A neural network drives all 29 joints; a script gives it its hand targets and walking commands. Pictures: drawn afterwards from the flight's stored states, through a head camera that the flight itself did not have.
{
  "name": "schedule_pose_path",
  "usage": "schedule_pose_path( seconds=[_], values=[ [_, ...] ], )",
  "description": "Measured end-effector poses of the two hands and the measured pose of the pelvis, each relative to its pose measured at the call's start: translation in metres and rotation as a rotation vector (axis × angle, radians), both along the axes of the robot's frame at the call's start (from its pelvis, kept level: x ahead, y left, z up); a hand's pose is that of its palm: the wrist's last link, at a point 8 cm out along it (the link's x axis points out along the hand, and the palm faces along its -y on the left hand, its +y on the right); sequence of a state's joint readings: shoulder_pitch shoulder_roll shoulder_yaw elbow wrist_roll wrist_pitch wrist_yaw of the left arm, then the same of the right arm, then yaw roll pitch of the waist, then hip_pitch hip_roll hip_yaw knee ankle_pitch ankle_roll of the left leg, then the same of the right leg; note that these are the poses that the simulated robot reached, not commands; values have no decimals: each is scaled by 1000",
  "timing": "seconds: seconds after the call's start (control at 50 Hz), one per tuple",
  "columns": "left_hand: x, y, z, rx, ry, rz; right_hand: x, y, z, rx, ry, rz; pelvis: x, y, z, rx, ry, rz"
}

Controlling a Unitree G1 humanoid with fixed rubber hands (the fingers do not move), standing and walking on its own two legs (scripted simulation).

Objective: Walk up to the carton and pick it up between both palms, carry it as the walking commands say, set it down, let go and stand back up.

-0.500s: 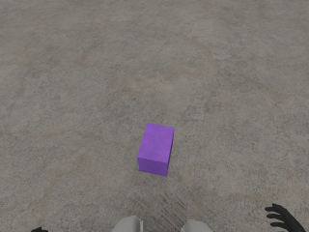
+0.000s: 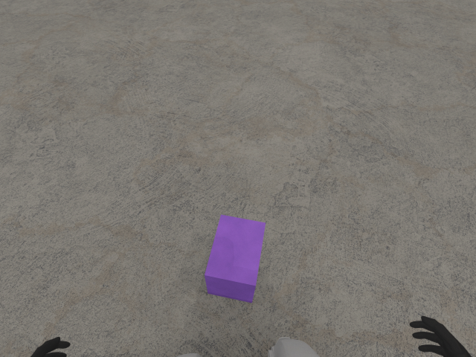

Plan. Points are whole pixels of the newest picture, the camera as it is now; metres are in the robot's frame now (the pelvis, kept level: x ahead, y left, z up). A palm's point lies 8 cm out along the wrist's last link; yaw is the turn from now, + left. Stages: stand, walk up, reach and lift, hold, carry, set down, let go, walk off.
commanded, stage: walk up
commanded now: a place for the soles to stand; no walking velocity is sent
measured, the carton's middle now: (236, 258) +0.54 -0.02 -0.63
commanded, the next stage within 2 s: none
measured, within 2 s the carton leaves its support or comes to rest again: neither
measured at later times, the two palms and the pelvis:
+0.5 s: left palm (40, 282) +0.26 +0.35 -0.05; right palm (410, 274) +0.25 -0.30 -0.03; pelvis +0.14 +0.03 +0.02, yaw +1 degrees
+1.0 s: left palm (37, 226) +0.38 +0.40 -0.06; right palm (360, 213) +0.37 -0.25 -0.03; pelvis +0.27 +0.08 +0.01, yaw +1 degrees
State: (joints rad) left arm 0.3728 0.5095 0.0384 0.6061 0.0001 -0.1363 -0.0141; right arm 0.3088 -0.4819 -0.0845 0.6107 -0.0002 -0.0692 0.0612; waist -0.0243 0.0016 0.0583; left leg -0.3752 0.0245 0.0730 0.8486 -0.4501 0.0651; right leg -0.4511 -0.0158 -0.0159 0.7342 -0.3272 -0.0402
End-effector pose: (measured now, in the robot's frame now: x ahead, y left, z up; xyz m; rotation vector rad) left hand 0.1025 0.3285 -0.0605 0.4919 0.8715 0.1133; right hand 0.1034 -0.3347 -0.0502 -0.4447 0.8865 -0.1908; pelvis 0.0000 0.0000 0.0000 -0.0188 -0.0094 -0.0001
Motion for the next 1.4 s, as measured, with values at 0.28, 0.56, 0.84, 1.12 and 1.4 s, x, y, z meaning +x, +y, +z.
schedule_pose_path(
  seconds=[0.28,0.56,0.84,1.12,1.4],
  values=[
    [55,42,2,14,41,67,76,47,-8,28,6,27,71,39,2,-27,-3,19],
    [183,17,4,-37,-49,4,161,24,6,-13,9,18,160,25,4,4,7,14],
    [208,70,-5,17,49,72,237,73,-18,29,9,43,229,66,-7,-34,-4,17],
    [315,63,7,-54,19,22,302,72,26,-21,15,2,306,72,21,-10,5,6],
    [356,79,2,24,51,50,370,90,-19,50,24,5,374,81,-1,-33,-6,-21]
  ],
)
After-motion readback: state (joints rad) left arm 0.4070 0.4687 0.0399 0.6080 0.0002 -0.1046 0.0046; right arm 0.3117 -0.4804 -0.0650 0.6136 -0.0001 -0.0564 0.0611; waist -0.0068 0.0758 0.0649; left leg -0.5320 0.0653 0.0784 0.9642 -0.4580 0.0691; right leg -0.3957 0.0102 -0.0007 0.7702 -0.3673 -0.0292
